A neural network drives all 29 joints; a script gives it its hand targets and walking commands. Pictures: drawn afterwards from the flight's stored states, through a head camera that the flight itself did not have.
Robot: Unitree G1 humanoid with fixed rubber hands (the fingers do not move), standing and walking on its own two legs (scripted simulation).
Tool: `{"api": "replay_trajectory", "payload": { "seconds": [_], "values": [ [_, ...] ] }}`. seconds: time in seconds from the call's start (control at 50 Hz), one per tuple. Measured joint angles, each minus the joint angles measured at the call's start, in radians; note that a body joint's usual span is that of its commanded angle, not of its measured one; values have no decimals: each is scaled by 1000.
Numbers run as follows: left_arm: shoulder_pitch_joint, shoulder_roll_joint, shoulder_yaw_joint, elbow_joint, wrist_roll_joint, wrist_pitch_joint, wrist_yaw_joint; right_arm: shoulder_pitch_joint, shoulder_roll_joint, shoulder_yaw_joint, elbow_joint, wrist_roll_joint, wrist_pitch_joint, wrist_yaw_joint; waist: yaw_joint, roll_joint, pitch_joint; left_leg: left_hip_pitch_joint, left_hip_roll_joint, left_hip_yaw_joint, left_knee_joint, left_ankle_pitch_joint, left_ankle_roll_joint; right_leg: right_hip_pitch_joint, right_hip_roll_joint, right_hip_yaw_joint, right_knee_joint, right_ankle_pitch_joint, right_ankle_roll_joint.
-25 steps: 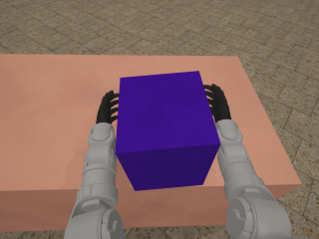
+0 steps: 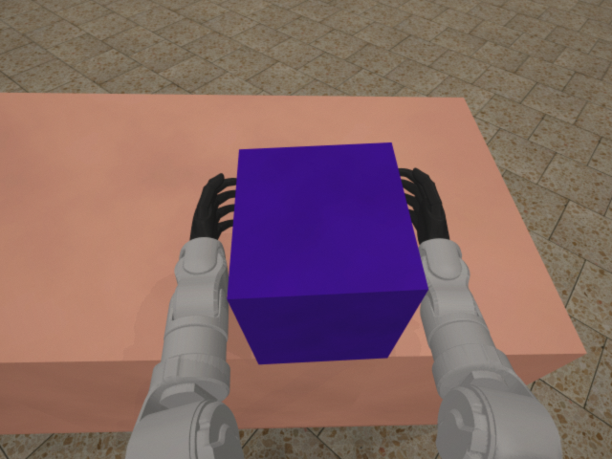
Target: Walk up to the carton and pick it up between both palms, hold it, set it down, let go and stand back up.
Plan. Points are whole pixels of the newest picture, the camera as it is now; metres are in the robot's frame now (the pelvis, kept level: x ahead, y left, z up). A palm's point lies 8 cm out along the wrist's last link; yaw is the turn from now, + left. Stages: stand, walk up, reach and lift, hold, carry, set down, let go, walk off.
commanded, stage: set down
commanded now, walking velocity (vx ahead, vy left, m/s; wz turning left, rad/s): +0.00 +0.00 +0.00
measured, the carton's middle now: (319, 262) +0.38 -0.01 +0.01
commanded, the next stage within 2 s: none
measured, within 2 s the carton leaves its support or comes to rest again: rests again in 0.52 s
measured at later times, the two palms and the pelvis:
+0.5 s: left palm (212, 240) +0.40 +0.13 +0.05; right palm (427, 236) +0.39 -0.16 +0.06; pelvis +0.00 +0.00 +0.00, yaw +0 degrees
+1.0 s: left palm (214, 240) +0.40 +0.13 +0.05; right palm (429, 238) +0.39 -0.16 +0.06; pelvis +0.00 +0.00 +0.00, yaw +0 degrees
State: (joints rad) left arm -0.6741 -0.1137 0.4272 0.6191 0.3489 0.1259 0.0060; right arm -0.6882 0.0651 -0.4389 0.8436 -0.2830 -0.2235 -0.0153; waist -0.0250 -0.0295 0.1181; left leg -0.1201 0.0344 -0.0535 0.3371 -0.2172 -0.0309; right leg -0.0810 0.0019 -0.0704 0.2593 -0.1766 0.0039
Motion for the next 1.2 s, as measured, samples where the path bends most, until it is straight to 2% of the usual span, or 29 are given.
{"api": "replay_trajectory", "payload": {
  "seconds": [0.76, 1.2],
  "values": [
    [0, -18, 41, 77, 35, -119, 1, 28, 2, -30, 16, -46, -66, -1, 0, 8, -15, -45, 0, 1, 0, 2, 0, -45, 0, 0, 0, 1, 0],
    [0, -24, 66, 79, 59, -137, -8, 23, 9, -42, 18, -66, -67, 3, -5, 8, -15, -45, 0, 1, 0, 2, 0, -45, 0, 0, 0, 2, 0]
  ]
}}
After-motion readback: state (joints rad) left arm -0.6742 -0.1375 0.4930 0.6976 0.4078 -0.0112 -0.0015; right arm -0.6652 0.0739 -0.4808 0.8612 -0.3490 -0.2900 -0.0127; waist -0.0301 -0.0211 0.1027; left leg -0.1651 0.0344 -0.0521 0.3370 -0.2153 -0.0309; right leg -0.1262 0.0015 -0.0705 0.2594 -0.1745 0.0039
